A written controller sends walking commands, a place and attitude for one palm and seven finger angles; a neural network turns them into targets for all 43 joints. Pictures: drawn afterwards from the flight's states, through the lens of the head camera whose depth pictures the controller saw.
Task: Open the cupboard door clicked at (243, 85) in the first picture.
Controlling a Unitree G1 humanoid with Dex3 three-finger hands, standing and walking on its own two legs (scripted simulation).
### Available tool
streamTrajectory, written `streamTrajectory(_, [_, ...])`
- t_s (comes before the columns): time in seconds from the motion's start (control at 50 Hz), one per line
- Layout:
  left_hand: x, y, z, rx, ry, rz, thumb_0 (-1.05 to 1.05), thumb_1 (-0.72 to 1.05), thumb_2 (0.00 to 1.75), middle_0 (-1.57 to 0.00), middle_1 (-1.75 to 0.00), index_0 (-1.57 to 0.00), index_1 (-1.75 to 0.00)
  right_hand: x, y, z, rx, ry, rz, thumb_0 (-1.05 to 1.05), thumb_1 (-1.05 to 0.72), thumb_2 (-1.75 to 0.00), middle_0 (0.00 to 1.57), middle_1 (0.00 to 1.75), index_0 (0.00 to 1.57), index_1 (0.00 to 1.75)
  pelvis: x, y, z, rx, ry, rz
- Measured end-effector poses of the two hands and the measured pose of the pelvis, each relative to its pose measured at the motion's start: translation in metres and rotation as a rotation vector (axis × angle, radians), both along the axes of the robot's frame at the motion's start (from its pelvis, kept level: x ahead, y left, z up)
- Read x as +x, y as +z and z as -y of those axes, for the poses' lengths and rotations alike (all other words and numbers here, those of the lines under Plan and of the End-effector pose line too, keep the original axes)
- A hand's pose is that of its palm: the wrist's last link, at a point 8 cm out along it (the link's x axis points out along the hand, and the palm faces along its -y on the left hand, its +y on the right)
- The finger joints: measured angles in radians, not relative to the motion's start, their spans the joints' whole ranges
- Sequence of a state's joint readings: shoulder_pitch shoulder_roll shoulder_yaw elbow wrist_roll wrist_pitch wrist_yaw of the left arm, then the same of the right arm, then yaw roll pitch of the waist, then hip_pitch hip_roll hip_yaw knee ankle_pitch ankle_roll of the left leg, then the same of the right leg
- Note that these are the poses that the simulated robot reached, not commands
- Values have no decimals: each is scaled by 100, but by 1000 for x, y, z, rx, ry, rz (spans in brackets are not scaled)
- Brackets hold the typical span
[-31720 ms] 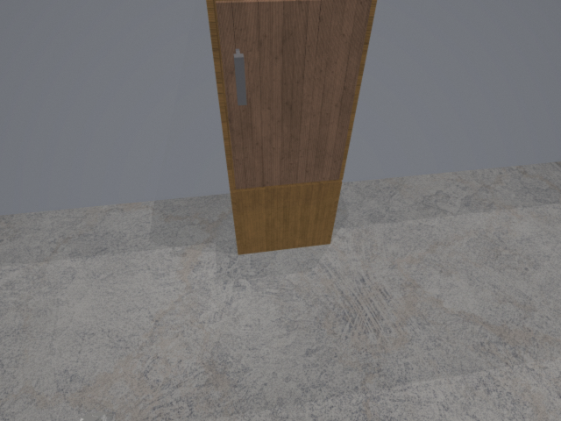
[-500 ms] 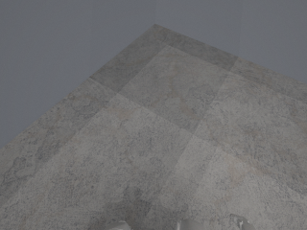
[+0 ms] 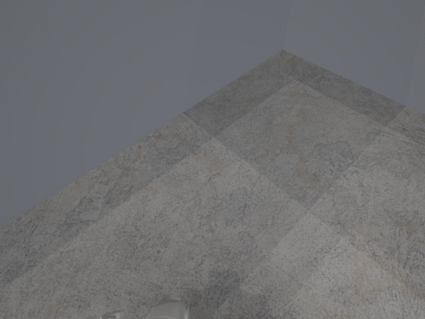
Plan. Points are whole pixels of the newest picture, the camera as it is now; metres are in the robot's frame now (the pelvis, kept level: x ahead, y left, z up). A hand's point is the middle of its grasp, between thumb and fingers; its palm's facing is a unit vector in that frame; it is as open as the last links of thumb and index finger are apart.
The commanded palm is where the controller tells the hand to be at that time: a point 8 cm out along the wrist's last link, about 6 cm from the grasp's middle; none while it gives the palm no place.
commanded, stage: turn to face it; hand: left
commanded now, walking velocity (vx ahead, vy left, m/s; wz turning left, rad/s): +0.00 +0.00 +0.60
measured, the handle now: out of the picture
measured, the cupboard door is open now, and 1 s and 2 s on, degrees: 46 46 46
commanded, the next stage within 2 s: none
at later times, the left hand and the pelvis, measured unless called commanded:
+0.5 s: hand out of the picture +0.03 +0.23 -0.16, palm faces +0.31 -0.91 -0.29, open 7.4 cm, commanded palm none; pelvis +0.00 +0.00 -0.01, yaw +17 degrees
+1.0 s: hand out of the picture -0.08 +0.17 -0.19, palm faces +0.63 -0.74 -0.23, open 7.3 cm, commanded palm none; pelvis +0.00 -0.02 -0.02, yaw +37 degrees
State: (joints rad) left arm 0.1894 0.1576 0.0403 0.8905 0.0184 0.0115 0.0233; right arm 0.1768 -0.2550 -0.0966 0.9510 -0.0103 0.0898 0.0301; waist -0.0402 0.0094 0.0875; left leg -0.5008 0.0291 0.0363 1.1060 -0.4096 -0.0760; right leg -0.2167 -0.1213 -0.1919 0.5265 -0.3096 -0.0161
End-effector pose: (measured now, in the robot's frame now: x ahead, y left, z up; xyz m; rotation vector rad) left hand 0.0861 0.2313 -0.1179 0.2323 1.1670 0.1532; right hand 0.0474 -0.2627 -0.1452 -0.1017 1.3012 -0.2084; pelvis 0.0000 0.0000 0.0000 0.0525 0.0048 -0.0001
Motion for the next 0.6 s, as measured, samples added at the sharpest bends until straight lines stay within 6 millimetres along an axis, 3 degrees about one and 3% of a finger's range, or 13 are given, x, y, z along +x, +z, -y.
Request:
streamTrajectory(0.08, [-25, -8, -10, -12, 79, -11, 0, 92, 89, -21, -30, -21, -30, 30, 5, -4, -19, 97, 13, 1, -91, -90, 19, 30, 19, 30, -1, -2, 0, -5, 63, 2])
streamTrajectory(0.2, [-76, -36, -41, -31, 209, -75, 0, 91, 89, -21, -30, -21, -30, 87, 6, -33, -58, 244, 118, 1, -91, -90, 19, 30, 19, 30, -2, -20, -17, -34, 149, 0])
streamTrajectory(0.26, [-94, -41, -53, -21, 253, -129, 1, 91, 89, -21, -30, -20, -30, 99, 11, -47, -65, 291, 156, 0, -91, -90, 19, 30, 19, 30, -5, -20, -19, -31, 170, 3])
streamTrajectory(0.42, [-91, -16, -54, 3, 315, -75, 1, 91, 89, -20, -30, -20, -30, 97, 13, -54, -36, 356, 110, 0, -91, -89, 20, 30, 20, 30, -3, -6, -10, -48, 245, -10])
streamTrajectory(0.54, [-78, -6, -31, 38, 344, -5, 1, 91, 89, -20, -30, -20, -30, 98, -8, -35, 9, 381, 55, 0, -90, -89, 20, 30, 20, 30, 4, -12, 15, -34, 315, -15])
streamTrajectory(0.6, [-81, -3, -13, 54, 369, 18, 1, 91, 89, -20, -30, -20, -30, 105, -19, -23, 21, 397, 31, 1, -91, -89, 20, 30, 20, 30, 6, -15, 27, -30, 357, -5])
